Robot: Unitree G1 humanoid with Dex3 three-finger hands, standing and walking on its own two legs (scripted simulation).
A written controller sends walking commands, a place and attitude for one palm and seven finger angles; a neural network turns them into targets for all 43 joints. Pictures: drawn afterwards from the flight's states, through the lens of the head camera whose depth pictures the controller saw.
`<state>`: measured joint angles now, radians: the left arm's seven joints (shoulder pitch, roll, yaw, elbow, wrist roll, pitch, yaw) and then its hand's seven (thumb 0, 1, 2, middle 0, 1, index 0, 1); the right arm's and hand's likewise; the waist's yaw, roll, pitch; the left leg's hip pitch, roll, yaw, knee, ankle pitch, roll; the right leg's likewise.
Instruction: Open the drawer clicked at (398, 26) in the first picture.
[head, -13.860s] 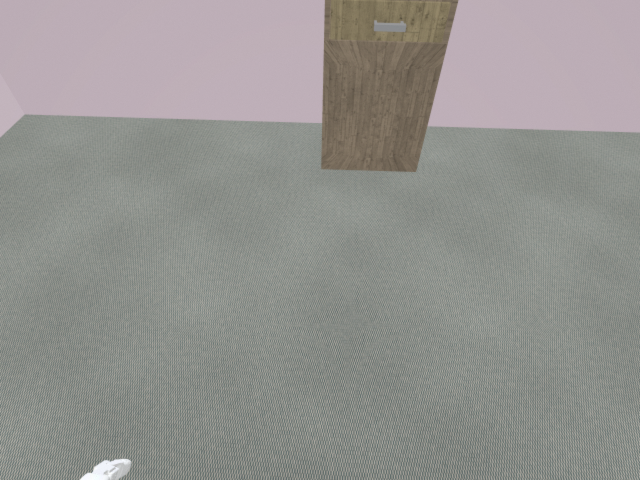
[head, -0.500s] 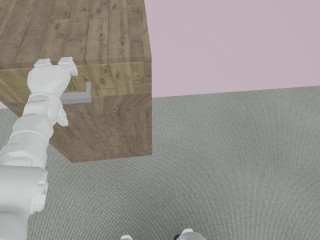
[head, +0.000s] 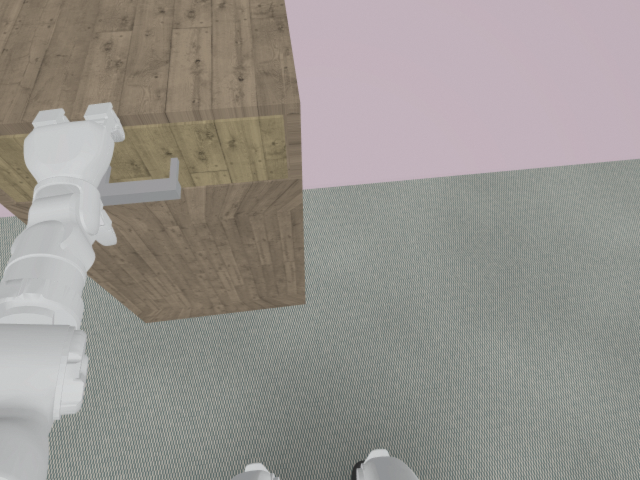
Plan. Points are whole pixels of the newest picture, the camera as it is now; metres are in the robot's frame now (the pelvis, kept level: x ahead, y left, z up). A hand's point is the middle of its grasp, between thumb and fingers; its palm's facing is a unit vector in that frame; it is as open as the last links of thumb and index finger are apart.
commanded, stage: move the hooked fingers above the handle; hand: left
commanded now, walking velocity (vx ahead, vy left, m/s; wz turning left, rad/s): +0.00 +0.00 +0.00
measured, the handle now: (139, 179) +0.55 +0.25 -0.02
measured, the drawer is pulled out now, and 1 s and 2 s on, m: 0.00 0.00 0.00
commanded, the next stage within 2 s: lift the fingers back up to retry in 1.90 s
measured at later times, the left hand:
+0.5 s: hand (77, 207) +0.47 +0.29 +0.03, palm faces -0.16 +0.03 -0.99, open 13.8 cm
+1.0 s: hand (119, 174) +0.49 +0.23 +0.06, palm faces -0.09 +0.02 -1.00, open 13.8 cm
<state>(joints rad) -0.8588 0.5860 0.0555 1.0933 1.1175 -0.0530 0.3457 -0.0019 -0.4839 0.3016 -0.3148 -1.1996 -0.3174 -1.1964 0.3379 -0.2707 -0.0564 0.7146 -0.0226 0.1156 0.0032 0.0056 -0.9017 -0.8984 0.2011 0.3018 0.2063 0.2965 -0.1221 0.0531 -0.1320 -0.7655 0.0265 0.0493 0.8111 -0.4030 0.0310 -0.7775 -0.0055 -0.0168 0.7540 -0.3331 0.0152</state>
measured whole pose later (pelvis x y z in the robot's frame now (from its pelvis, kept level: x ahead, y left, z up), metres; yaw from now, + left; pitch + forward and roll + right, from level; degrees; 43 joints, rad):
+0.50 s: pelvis +0.00 +0.00 +0.00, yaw +0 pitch +20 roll -2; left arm -0.84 0.59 -0.02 1.13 1.06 0.02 0.23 0.00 -0.48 0.30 -0.31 -1.20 -0.31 -1.20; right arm 0.35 -0.27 -0.06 0.71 -0.01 0.11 -0.01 0.01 -0.90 -0.90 0.20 0.30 0.21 0.30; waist -0.10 0.06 -0.12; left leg -0.75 0.02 0.05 0.79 -0.39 0.04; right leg -0.76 -0.01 -0.01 0.73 -0.31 0.02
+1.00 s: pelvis -0.02 +0.00 +0.01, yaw -1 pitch +18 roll +0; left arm -0.95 0.55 0.00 1.20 1.07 0.08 0.26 0.00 -0.49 0.30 -0.35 -1.24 -0.30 -1.25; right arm 0.28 -0.26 0.02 0.68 0.03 0.15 -0.04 0.01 -0.90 -0.90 0.20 0.30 0.21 0.30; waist -0.15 0.06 -0.10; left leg -0.70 0.02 0.09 0.74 -0.36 0.03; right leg -0.74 0.00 0.02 0.72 -0.29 0.02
